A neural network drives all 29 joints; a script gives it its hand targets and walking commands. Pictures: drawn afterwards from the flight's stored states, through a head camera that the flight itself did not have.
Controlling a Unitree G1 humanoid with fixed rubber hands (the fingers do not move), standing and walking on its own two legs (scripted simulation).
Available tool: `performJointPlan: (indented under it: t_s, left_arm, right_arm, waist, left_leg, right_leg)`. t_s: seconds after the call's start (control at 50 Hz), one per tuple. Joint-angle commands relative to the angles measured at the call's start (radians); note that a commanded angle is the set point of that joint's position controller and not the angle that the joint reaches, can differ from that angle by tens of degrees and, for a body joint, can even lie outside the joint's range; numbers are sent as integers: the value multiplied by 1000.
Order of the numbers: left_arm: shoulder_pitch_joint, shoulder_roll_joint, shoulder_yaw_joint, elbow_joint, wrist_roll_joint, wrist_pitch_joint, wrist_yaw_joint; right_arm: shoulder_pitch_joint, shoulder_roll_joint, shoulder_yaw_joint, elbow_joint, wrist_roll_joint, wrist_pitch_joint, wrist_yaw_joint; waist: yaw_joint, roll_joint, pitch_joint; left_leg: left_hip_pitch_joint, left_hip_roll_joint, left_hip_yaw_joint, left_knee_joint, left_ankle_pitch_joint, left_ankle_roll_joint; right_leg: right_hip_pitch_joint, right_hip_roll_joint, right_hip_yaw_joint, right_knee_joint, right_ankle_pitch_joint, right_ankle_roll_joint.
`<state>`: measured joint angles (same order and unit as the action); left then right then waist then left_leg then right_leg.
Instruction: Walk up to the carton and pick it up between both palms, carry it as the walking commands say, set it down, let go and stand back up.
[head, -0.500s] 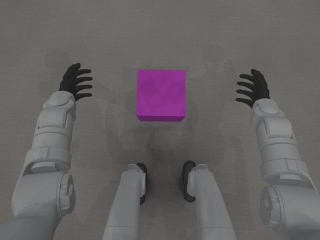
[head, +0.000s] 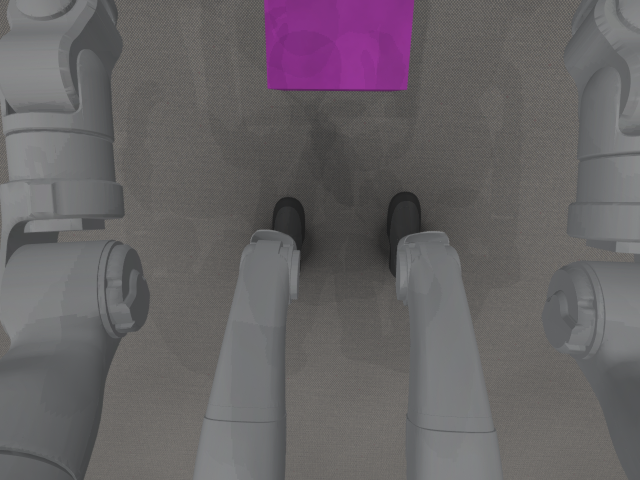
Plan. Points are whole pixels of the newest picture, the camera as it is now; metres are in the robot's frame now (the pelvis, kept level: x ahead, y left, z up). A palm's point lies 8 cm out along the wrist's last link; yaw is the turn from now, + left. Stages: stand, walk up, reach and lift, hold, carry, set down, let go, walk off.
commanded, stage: reach and lift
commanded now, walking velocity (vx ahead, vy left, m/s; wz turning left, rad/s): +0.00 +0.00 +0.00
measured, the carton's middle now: (338, 22) +0.55 +0.02 -0.56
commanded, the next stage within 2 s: none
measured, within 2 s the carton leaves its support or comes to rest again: neither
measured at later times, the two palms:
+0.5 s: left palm out of the picture +0.54 +0.21 -0.26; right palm out of the picture +0.54 -0.18 -0.26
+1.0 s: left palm out of the picture +0.55 +0.20 -0.40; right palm (488, 11) +0.54 -0.18 -0.40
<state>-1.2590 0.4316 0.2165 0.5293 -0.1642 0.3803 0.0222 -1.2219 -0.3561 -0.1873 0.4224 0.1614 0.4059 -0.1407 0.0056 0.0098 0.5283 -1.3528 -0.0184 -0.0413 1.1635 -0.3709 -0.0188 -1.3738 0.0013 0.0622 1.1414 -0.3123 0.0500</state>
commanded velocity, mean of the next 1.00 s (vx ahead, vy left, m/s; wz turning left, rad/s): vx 0.00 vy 0.00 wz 0.00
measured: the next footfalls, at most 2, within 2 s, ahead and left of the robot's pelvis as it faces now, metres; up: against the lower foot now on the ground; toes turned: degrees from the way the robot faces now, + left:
none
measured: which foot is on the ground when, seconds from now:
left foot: down 0.00-1.00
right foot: down 0.00-1.00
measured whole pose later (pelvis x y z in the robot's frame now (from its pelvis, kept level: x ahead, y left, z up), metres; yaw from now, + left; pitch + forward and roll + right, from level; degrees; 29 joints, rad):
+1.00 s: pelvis -0.03 +0.00 -0.23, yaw +0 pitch +35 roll -1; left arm -1.59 0.46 0.13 0.93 -0.18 0.25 0.10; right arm -1.49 -0.38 -0.14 0.81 0.20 0.26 -0.17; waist 0.00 -0.02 0.53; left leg -2.05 -0.05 -0.07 2.05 -0.61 -0.05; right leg -2.06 0.05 0.07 2.00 -0.56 0.09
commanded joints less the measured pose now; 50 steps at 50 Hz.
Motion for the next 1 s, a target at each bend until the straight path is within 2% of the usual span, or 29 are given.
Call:
performJointPlan:
  t_s: [0.0, 0.02, 0.04, 0.06, 0.08, 0.1, 0.14, 0.22, 0.24, 0.26, 0.28, 0.3, 0.34, 0.36, 0.4, 0.46, 0.48, 0.54, 0.56, 0.58, 0.6, 0.62, 0.68, 0.74, 0.82, 0.84, 0.9, 0.96, 0.98]
  left_arm:
    - [-371, 289, 110, -201, 27, -48, 15]
    - [-376, 273, 140, -120, 62, -58, 12]
    - [-380, 252, 111, -104, 65, -55, -1]
    - [-400, 244, 102, -86, 82, -64, -8]
    - [-406, 180, 70, -16, 73, -68, -10]
    - [-398, 139, 50, -11, 88, -78, -16]
    - [-500, 104, 19, 73, 70, -81, -20]
    - [-448, 107, 65, 292, 105, -127, -26]
    - [-512, 143, 92, 246, 105, -146, -20]
    - [-525, 150, 83, 221, 94, -157, -12]
    - [-572, 193, 87, 187, 98, -163, -2]
    - [-591, 219, 59, 259, 95, -161, 9]
    - [-717, 242, 33, 190, 65, -139, 25]
    - [-756, 299, 25, 80, 50, -124, 40]
    - [-777, 304, -5, 73, 15, -97, 60]
    - [-760, 301, -30, 113, -25, -54, 64]
    - [-778, 321, -27, 125, -29, -57, 67]
    - [-777, 334, -30, 8, -26, -49, 79]
    - [-728, 300, -69, 80, -47, -47, 72]
    - [-741, 307, -48, 182, -45, -55, 61]
    - [-739, 323, -39, 64, -34, -57, 66]
    - [-704, 329, -19, 221, -16, -67, 60]
    - [-774, 269, -46, 178, -18, -111, 42]
    - [-718, 287, -42, 117, -20, -135, 58]
    - [-699, 213, -50, 237, -29, -147, 59]
    - [-700, 226, -51, 170, -41, -146, 64]
    - [-689, 212, -56, 219, -6, -171, 87]
    - [-675, 198, -55, 238, -19, -184, 91]
    - [-702, 199, -41, 246, 4, -186, 91]
  right_arm:
    - [-395, -188, -57, -194, -36, -53, -1]
    - [-359, -164, -52, -74, -35, -52, 2]
    - [-393, -158, -58, -101, -44, -51, 11]
    - [-391, -132, -24, -47, -21, -52, 23]
    - [-366, -129, -40, 23, -50, -71, 27]
    - [-345, -137, -77, 61, -56, -79, 38]
    - [-453, -162, -82, 134, -58, -91, 56]
    - [-440, -166, -115, 283, -149, -147, 61]
    - [-515, -136, -81, 221, -115, -162, 59]
    - [-532, -168, -92, 216, -127, -172, 48]
    - [-573, -157, -73, 146, -84, -174, 36]
    - [-586, -164, -92, 262, -82, -166, 32]
    - [-686, -245, -109, 192, -97, -148, 9]
    - [-730, -246, -82, 71, -53, -130, -7]
    - [-721, -276, -86, 109, -19, -105, -32]
    - [-714, -243, -20, 111, 11, -61, -41]
    - [-743, -245, -1, 113, 25, -66, -40]
    - [-761, -264, 9, -8, 63, -61, -49]
    - [-748, -246, 24, 50, 64, -60, -52]
    - [-739, -203, 50, 97, 84, -59, -48]
    - [-706, -243, 14, 57, 44, -63, -50]
    - [-678, -236, 25, 181, 29, -54, -51]
    - [-668, -172, 29, 224, 32, -94, -39]
    - [-700, -226, 10, 74, 48, -132, -43]
    - [-594, -242, -27, 269, -25, -154, -47]
    - [-650, -222, -14, 128, -2, -166, -45]
    - [-609, -193, 22, 217, 45, -192, -30]
    - [-627, -223, 17, 250, 27, -210, -25]
    - [-639, -246, 14, 248, 27, -218, -19]
  waist:
    - [5, -106, -2524]
    - [63, -20, -2366]
    - [28, -22, -2353]
    - [72, 41, -2325]
    - [8, 50, -2215]
    - [18, 154, -2198]
    - [-26, 153, -2119]
    - [-57, -14, -1861]
    - [-12, -56, -1990]
    - [-26, -69, -2066]
    - [11, -51, -2159]
    - [10, -13, -2041]
    - [-31, 16, -2168]
    - [-12, 8, -2335]
    - [-5, 67, -2359]
    - [-39, 22, -2362]
    - [-2, -2, -2287]
    - [28, 49, -2464]
    - [3, 33, -2372]
    - [50, 31, -2238]
    - [-9, 16, -2356]
    - [21, 26, -2165]
    - [14, 19, -2034]
    - [-6, 39, -2284]
    - [-51, 19, -2053]
    - [-44, 5, -2183]
    - [6, 43, -2086]
    - [-12, -21, -1998]
    - [7, 29, -1943]
  left_leg:
    - [576, -73, 104, -51, 673, 8]
    - [550, -80, 133, -56, 625, -6]
    - [611, -71, 120, -45, 620, -6]
    - [669, -62, 131, -39, 675, -10]
    - [693, -57, 106, -41, 673, -6]
    - [808, -53, 82, -13, 764, -27]
    - [825, -40, 94, 35, 620, -36]
    - [410, -52, 95, 59, 359, -25]
    - [424, -57, 107, 101, 384, -18]
    - [366, -64, 108, 143, 416, -31]
    - [417, -64, 124, 151, 425, -27]
    - [335, -68, 132, 162, 325, -20]
    - [413, -68, 122, 226, 295, -39]
    - [474, -75, 134, 236, 285, -26]
    - [497, -79, 143, 276, 276, -28]
    - [431, -63, 150, 321, 185, -15]
    - [343, -62, 155, 338, 146, -8]
    - [386, -62, 157, 412, 272, -17]
    - [325, -61, 162, 443, 279, -12]
    - [272, -61, 176, 452, 232, 0]
    - [331, -54, 155, 455, 270, -12]
    - [199, -50, 177, 484, 179, -17]
    - [91, -46, 168, 518, 179, -31]
    - [186, -57, 175, 602, 329, -29]
    - [104, -46, 156, 662, 312, -55]
    - [162, -52, 152, 677, 359, -34]
    - [139, -39, 143, 693, 369, -46]
    - [100, -35, 140, 751, 347, -41]
    - [76, -26, 146, 754, 343, -54]
  right_leg:
    - [1096, 74, -86, 66, 824, 3]
    - [980, 70, -79, 55, 722, 5]
    - [899, 75, -120, 46, 664, 17]
    - [804, 75, -117, 41, 649, 7]
    - [710, 78, -132, 22, 606, 4]
    - [538, 94, -152, 37, 534, 4]
    - [382, 89, -169, 23, 379, 1]
    - [421, 77, -170, 98, 330, 14]
    - [498, 77, -169, 139, 371, 17]
    - [505, 77, -166, 184, 428, 6]
    - [552, 82, -165, 195, 429, 11]
    - [462, 82, -173, 234, 313, 13]
    - [399, 90, -195, 270, 231, 7]
    - [499, 95, -201, 281, 235, 19]
    - [435, 95, -196, 323, 180, 3]
    - [462, 86, -203, 370, 124, 12]
    - [453, 75, -192, 393, 94, 14]
    - [478, 77, -181, 471, 210, 3]
    - [437, 73, -176, 500, 228, 2]
    - [364, 66, -163, 483, 151, 18]
    - [418, 67, -195, 515, 223, 16]
    - [317, 56, -162, 520, 126, 13]
    - [251, 55, -159, 559, 172, 6]
    - [345, 69, -171, 632, 314, 8]
    - [163, 59, -178, 677, 240, 10]
    - [252, 62, -192, 697, 302, 30]
    - [150, 63, -193, 746, 283, 21]
    - [93, 53, -193, 778, 251, 33]
    - [55, 54, -182, 789, 251, 31]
